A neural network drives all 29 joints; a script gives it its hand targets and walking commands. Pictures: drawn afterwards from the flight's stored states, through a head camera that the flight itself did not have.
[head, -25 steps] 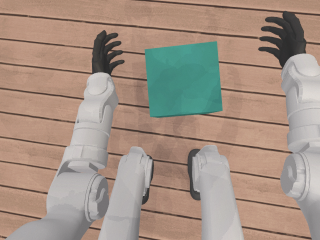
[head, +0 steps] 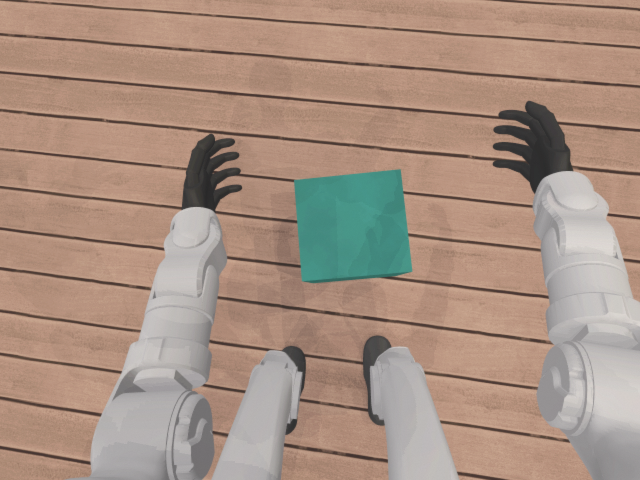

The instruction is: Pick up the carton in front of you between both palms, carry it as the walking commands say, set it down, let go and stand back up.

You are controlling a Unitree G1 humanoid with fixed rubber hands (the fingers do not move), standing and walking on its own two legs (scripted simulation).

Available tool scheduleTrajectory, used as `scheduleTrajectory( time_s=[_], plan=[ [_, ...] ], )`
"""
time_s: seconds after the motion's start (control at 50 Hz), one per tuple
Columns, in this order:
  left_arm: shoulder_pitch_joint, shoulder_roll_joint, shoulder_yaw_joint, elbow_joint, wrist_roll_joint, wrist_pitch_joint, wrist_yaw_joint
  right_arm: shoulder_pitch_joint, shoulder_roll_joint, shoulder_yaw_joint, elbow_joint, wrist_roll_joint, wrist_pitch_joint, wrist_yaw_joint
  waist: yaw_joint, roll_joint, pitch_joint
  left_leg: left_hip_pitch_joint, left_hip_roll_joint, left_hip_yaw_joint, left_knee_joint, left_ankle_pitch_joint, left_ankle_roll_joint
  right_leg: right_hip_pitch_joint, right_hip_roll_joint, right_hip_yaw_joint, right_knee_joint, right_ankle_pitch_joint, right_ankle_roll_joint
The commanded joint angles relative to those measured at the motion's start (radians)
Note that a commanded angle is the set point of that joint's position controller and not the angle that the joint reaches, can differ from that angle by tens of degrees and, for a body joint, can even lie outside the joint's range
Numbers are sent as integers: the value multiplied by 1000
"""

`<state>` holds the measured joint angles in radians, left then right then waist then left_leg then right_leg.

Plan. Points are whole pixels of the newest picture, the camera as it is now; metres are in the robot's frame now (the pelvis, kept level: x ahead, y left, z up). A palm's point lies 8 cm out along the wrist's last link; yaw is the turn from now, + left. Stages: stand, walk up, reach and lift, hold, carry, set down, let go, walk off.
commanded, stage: let go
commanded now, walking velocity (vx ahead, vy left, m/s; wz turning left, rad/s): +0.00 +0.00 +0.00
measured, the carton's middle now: (351, 233) +0.46 -0.03 -0.52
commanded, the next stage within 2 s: stand in 1.14 s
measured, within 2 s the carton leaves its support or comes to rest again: neither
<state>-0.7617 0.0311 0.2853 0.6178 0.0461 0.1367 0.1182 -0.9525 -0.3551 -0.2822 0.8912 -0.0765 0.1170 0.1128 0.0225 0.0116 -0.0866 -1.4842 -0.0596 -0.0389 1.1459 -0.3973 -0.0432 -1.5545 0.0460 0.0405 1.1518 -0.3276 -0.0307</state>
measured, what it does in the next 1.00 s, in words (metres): rises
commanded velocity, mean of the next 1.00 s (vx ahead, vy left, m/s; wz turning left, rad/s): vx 0.00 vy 0.00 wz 0.00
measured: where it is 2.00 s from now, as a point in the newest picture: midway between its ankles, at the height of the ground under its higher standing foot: (333, 399)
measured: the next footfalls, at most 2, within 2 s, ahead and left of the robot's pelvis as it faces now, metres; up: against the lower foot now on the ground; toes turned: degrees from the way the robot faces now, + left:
none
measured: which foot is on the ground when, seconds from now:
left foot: down 0.00-1.00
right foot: down 0.00-1.00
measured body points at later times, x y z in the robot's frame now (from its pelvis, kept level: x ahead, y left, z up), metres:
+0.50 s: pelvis +0.08 +0.01 +0.11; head +0.20 +0.00 +0.54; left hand +0.32 +0.23 +0.02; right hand +0.32 -0.23 +0.01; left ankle +0.05 +0.14 -0.61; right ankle +0.08 -0.09 -0.61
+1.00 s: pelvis +0.08 +0.03 +0.13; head +0.09 +0.03 +0.58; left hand +0.27 +0.26 +0.06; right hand +0.24 -0.21 +0.05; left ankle +0.05 +0.14 -0.61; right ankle +0.08 -0.09 -0.61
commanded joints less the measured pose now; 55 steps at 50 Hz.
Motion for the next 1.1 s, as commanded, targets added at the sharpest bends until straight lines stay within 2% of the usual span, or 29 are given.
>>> scheduleTrajectory(
  time_s=[0.0,0.08,0.16,0.34,0.5,0.58,0.7,0.82,0.9,1.04,1.06,1.08],
  plan=[
    [23,92,-15,-109,33,-29,-24,-8,-81,-16,-140,-26,-17,-27,-23,-109,-917,225,-38,105,-157,194,-27,991,-8,17,-136,447,46],
    [182,137,-70,-163,46,-48,-66,180,-36,11,-270,-8,-32,-59,-17,-100,-874,327,-30,93,-237,218,-9,1113,-16,26,-209,504,45],
    [299,171,-117,-199,15,-70,-100,304,-21,48,-370,34,-62,-66,-8,-83,-755,452,-9,70,-313,242,2,1154,-24,27,-283,497,41],
    [639,189,-172,-166,-32,-135,-146,703,28,111,-364,66,-121,-62,-7,-57,-523,748,14,27,-454,361,10,1230,-26,24,-417,533,39],
    [863,228,-206,-224,-48,-166,-160,976,47,155,-428,75,-154,-72,-3,-12,-298,1057,29,3,-615,470,19,1355,-20,11,-581,501,35],
    [936,242,-218,-246,-56,-164,-168,1078,54,177,-467,74,-153,-75,-14,-18,-169,1175,31,-2,-704,486,18,1438,-13,-2,-675,475,40],
    [957,266,-231,-269,-62,-119,-183,1141,48,204,-521,77,-102,-58,-22,-1,8,1249,38,1,-783,381,19,1495,-8,-23,-753,337,43],
    [939,267,-228,-276,-45,-54,-186,1140,41,211,-552,77,-31,-38,-19,32,125,1237,48,-1,-813,266,26,1544,2,-33,-757,238,43],
    [940,265,-220,-275,-32,-25,-185,1134,37,206,-563,71,-1,-33,-13,38,149,1236,52,-2,-814,255,29,1573,8,-35,-746,231,43],
    [930,265,-215,-282,-26,-10,-185,1134,43,201,-577,58,13,-38,-16,13,149,1280,46,4,-801,287,30,1575,6,-31,-744,253,43],
    [894,276,-225,-359,-8,43,-155,1189,27,190,-507,77,-20,-53,-28,52,92,1302,35,0,-767,307,20,1598,2,-38,-720,286,33],
    [920,262,-239,-339,-21,58,-142,1170,27,197,-537,80,-28,-61,-29,25,102,1303,35,-2,-761,307,24,1580,5,-32,-713,295,36]
  ],
)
